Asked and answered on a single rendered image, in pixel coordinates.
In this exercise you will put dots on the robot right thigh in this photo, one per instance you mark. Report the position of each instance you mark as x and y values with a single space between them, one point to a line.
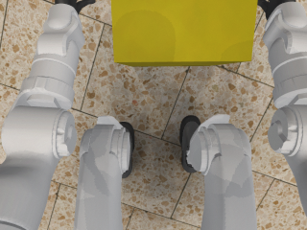
229 197

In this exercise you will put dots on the left robot forearm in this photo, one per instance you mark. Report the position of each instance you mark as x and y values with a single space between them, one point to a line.
55 63

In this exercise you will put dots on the right robot hand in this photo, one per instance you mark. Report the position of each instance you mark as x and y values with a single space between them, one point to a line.
268 7

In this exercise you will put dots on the left robot hand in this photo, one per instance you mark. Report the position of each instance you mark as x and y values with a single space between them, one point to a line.
76 5

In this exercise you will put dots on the carton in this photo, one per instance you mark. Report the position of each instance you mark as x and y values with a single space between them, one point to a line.
163 33

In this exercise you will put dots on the left robot shin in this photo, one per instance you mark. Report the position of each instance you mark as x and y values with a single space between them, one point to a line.
101 120

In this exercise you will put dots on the robot right upper arm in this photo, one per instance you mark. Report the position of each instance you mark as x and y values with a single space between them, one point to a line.
287 134

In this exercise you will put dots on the right robot forearm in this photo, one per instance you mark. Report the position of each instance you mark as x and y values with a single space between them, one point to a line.
286 39

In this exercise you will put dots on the robot left upper arm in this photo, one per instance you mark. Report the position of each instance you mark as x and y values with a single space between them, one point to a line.
35 138

